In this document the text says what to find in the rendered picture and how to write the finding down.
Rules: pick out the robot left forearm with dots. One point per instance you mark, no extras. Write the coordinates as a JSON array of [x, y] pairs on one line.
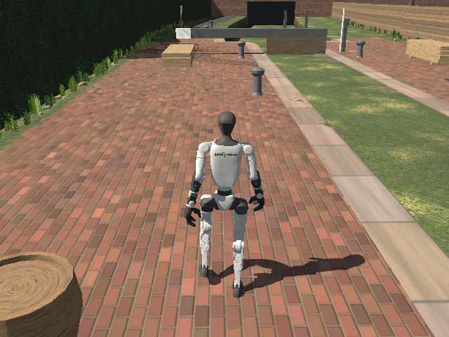
[[193, 193]]

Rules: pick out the left robot hand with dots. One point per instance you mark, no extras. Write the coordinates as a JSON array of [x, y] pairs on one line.
[[188, 212]]

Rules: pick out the robot left thigh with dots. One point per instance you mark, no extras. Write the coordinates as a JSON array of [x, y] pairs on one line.
[[207, 204]]

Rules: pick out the left robot upper arm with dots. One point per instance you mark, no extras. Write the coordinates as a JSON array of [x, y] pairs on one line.
[[201, 160]]

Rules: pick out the right robot hand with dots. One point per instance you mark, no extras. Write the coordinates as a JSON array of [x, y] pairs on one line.
[[255, 200]]

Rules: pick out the right robot upper arm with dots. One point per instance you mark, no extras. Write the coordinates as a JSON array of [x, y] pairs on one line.
[[248, 150]]

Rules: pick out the robot right shin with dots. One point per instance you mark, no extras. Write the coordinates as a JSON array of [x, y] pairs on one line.
[[238, 264]]

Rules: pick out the robot right forearm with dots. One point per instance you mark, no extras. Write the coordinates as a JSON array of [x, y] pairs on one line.
[[257, 186]]

